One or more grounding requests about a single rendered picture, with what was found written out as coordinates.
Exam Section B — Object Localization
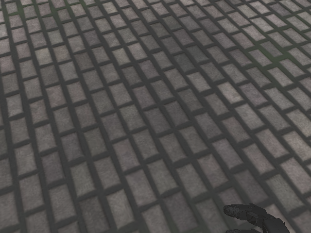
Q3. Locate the robot right hand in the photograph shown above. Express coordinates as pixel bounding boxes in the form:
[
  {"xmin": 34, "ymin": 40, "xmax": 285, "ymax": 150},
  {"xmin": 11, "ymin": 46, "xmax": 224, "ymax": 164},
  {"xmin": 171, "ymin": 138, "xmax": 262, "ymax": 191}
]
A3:
[{"xmin": 224, "ymin": 203, "xmax": 290, "ymax": 233}]

